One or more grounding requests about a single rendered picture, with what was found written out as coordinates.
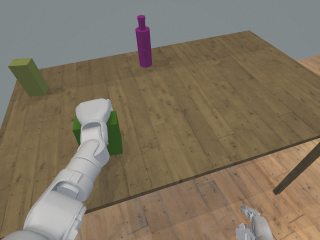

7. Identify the robot left upper arm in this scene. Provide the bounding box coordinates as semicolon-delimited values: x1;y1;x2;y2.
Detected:
1;190;87;240

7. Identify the right robot hand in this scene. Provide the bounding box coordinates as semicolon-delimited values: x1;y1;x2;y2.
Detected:
235;205;273;240

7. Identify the table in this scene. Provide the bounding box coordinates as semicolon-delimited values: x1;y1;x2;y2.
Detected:
0;30;320;240

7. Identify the sponge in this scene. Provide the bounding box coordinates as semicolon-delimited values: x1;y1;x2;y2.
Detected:
72;111;123;156

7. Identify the robot left forearm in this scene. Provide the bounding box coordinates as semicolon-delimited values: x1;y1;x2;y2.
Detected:
23;119;110;230

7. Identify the left robot hand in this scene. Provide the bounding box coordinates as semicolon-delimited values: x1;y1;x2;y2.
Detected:
75;98;113;146

